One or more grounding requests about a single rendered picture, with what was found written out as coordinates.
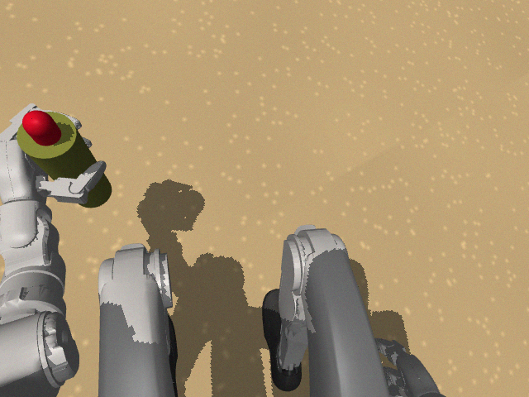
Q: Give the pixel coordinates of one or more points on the right robot hand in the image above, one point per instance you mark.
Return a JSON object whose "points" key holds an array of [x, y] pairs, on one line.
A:
{"points": [[411, 379]]}

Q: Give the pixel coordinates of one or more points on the bottle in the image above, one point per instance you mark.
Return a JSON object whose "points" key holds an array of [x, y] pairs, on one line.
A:
{"points": [[54, 143]]}

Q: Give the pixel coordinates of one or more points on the right robot foot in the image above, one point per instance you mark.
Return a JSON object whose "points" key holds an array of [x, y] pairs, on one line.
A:
{"points": [[283, 379]]}

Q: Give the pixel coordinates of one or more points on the left robot hand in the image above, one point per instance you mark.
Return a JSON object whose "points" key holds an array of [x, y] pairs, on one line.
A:
{"points": [[22, 178]]}

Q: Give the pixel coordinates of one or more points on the left robot arm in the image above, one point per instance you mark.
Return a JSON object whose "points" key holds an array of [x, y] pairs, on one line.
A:
{"points": [[37, 351]]}

